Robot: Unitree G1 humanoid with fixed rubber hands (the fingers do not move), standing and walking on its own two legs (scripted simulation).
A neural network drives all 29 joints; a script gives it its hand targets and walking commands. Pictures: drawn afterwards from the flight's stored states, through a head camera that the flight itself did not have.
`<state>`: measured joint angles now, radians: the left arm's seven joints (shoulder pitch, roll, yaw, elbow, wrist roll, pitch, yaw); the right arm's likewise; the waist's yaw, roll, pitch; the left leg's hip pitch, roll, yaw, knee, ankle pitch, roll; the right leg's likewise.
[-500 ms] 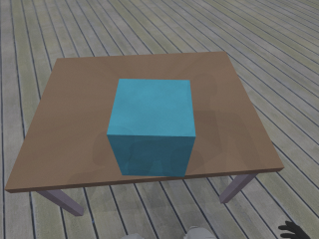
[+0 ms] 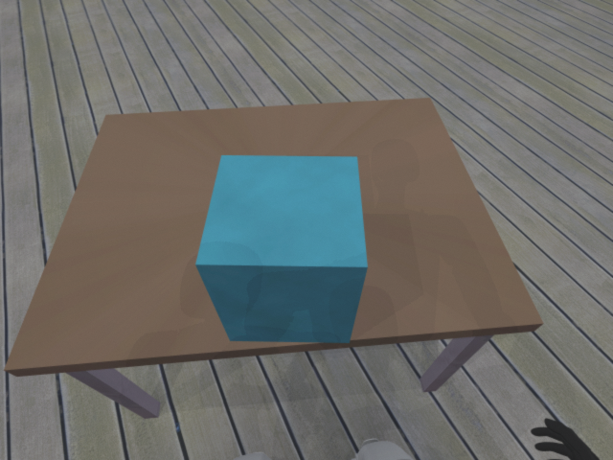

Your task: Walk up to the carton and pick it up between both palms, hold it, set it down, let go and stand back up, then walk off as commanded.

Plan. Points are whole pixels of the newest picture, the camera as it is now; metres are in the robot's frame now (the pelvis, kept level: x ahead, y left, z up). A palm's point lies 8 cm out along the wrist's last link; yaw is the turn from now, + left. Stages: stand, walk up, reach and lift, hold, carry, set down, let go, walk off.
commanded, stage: walk up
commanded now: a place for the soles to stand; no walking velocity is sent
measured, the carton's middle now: (289, 255) +0.44 +0.03 -0.04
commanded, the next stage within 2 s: stand in 1.36 s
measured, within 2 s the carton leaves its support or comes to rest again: neither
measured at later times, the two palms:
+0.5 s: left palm out of the picture +0.09 +0.31 -0.09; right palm out of the picture +0.12 -0.34 -0.07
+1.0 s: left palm out of the picture +0.08 +0.30 -0.08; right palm out of the picture +0.10 -0.35 -0.07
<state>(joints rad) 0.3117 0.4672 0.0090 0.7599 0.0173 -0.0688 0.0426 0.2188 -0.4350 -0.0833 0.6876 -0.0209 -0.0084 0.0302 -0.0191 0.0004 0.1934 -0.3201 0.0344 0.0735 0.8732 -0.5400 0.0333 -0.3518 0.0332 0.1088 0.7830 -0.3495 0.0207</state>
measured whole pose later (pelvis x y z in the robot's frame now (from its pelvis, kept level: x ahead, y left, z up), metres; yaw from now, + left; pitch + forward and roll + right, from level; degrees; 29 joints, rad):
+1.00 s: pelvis -0.02 -0.02 +0.00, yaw -1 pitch -6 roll +0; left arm 0.27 0.47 0.01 0.76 0.02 -0.05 0.01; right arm 0.17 -0.43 -0.08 0.74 -0.02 -0.01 0.02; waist -0.01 -0.01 0.16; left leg -0.30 0.06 0.08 0.81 -0.41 0.01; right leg -0.33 0.04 0.11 0.79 -0.35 0.02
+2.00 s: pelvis -0.01 -0.02 +0.01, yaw -1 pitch -4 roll +0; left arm 0.05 0.37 0.02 0.62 0.05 0.26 0.02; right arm 0.17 -0.33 -0.14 0.83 -0.07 -0.30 0.04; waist -0.02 -0.01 0.16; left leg -0.30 0.06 0.08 0.74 -0.36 -0.01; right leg -0.34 0.03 0.11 0.72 -0.32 0.02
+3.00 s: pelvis +0.00 -0.01 +0.03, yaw -1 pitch -2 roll -1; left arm 0.05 0.36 0.02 0.60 -0.22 -0.34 -0.10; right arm 0.19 -0.08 0.04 0.62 0.12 -0.52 -0.08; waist 0.04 -0.03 0.12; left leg -0.26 0.04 0.08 0.56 -0.28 0.01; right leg -0.26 0.02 0.11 0.50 -0.21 0.02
